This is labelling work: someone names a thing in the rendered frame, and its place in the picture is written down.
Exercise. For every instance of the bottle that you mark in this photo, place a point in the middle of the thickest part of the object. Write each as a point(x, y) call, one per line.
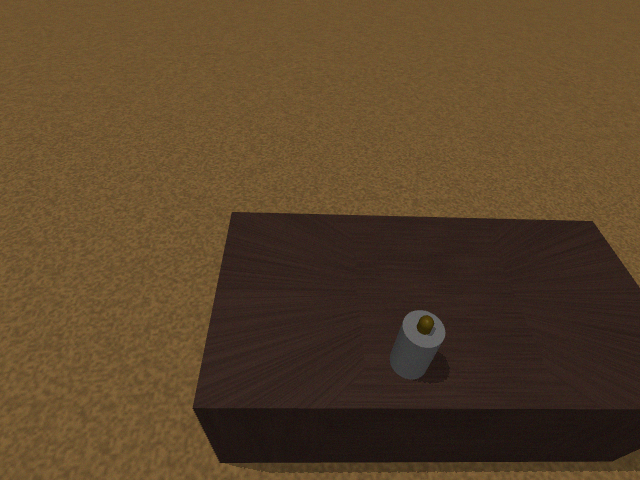
point(419, 338)

